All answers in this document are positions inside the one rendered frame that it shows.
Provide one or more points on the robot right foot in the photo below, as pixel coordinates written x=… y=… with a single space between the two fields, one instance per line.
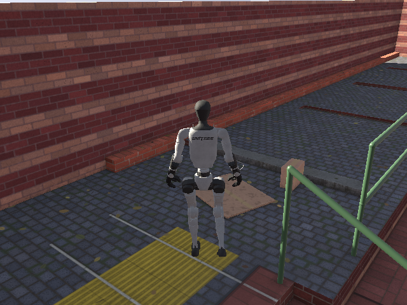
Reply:
x=221 y=252

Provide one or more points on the robot left upper arm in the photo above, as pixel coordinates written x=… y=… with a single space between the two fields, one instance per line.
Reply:
x=179 y=146

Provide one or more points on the right robot hand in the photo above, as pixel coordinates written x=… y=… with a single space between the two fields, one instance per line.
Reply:
x=232 y=177

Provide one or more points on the robot head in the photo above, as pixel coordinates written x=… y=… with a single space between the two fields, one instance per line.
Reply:
x=202 y=109

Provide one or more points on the left robot hand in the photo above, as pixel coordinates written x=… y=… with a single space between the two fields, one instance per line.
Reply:
x=175 y=179

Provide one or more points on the right robot forearm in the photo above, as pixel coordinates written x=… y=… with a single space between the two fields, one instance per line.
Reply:
x=234 y=167

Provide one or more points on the left robot forearm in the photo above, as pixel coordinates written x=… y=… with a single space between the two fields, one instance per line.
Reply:
x=172 y=168

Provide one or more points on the robot right upper arm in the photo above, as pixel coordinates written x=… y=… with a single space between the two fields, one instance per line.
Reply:
x=226 y=144

